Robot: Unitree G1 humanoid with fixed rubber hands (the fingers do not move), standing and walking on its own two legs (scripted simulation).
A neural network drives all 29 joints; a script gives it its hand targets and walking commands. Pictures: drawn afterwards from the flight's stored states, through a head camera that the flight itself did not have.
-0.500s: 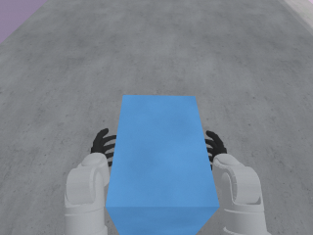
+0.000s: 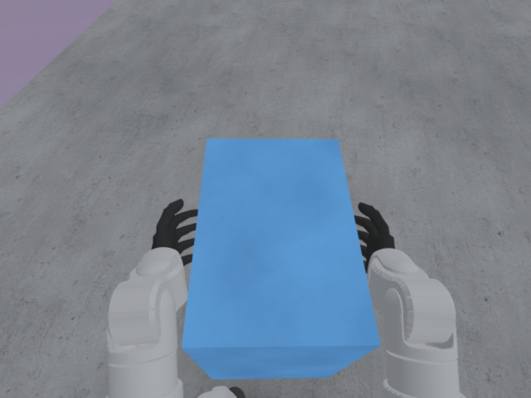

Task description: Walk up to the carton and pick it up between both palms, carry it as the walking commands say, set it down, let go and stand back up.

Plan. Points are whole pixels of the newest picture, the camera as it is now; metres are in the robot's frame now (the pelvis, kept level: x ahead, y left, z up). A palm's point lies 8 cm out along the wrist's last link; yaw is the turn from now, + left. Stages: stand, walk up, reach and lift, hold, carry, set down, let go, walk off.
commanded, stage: carry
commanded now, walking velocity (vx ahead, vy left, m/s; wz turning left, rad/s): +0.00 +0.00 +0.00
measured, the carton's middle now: (271, 266) +0.31 +0.02 +0.02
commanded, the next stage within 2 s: none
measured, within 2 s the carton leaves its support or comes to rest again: neither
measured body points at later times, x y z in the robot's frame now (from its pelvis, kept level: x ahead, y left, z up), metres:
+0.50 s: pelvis +0.27 -0.02 +0.00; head +0.32 -0.04 +0.44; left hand +0.59 +0.11 +0.07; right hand +0.57 -0.17 +0.05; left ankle +0.22 +0.12 -0.73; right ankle +0.26 -0.10 -0.75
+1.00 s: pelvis +0.37 -0.02 -0.02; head +0.40 -0.02 +0.43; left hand +0.68 +0.11 +0.06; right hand +0.66 -0.17 +0.05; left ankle +0.40 +0.09 -0.75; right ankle +0.27 -0.10 -0.75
